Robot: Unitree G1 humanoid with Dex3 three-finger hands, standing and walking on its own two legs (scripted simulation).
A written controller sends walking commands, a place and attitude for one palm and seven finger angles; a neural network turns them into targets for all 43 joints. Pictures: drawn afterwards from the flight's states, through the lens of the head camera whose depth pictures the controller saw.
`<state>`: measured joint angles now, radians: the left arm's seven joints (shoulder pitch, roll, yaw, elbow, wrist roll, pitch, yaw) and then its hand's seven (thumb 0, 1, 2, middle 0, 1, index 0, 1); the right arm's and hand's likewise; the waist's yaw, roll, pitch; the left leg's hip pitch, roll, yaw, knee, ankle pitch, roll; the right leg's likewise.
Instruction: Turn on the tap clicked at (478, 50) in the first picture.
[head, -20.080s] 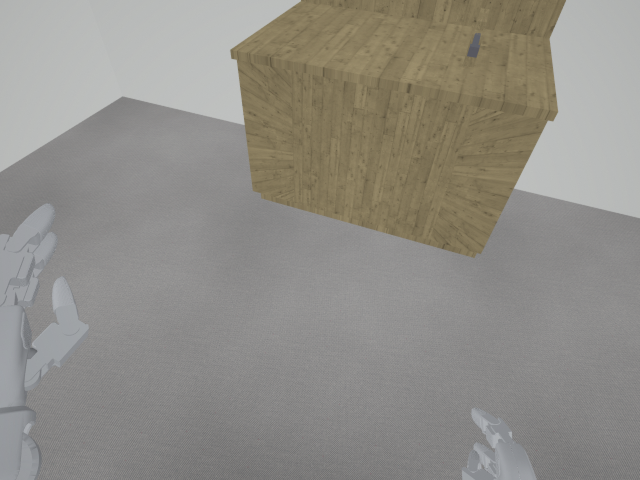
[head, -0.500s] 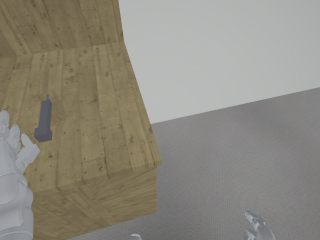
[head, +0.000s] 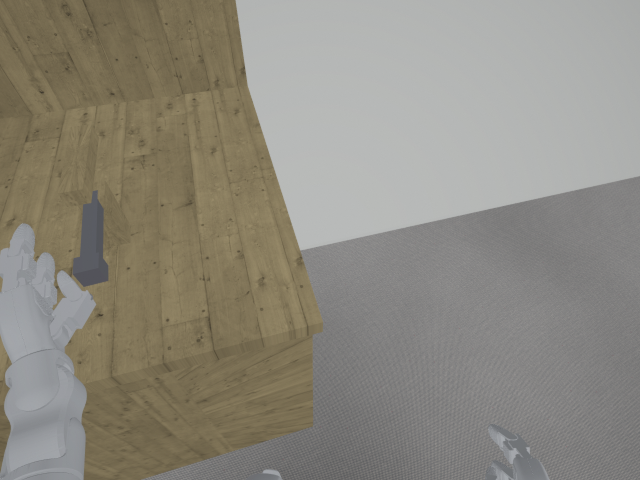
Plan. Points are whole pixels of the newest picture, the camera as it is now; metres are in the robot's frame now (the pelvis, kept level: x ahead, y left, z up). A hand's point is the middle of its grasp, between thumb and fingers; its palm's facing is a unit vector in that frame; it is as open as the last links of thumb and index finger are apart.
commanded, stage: push the lever round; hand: left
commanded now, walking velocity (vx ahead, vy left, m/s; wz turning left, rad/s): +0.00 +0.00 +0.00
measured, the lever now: (91, 269) +0.33 +0.31 +0.08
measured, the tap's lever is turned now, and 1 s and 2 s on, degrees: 3 27 58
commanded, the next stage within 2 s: none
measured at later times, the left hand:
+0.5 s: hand (120, 293) +0.30 +0.26 +0.07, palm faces +0.63 -0.77 -0.07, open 7.6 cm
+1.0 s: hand (151, 279) +0.33 +0.23 +0.07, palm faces +0.70 -0.71 -0.07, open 7.6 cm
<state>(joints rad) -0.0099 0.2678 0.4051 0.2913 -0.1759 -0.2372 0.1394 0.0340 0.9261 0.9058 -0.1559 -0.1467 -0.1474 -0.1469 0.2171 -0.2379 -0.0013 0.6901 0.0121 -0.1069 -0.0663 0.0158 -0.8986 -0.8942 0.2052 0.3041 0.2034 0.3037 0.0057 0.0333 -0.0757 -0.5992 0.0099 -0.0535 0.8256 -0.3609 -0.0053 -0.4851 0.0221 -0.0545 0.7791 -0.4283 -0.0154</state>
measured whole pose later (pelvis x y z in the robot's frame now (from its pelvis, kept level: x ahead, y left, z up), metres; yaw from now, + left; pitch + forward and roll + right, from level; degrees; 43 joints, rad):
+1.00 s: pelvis -0.01 -0.01 +0.00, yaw +1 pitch +6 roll -1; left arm -0.14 0.10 0.22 0.32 -0.02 -0.16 0.57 0.01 0.94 0.93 -0.16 -0.15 -0.15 -0.15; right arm 0.17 -0.22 0.00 0.70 -0.02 -0.01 -0.05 0.02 -0.90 -0.89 0.20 0.30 0.20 0.30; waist 0.00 0.04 -0.08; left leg -0.58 0.01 -0.07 0.82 -0.35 -0.02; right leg -0.47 0.02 -0.07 0.79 -0.43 -0.03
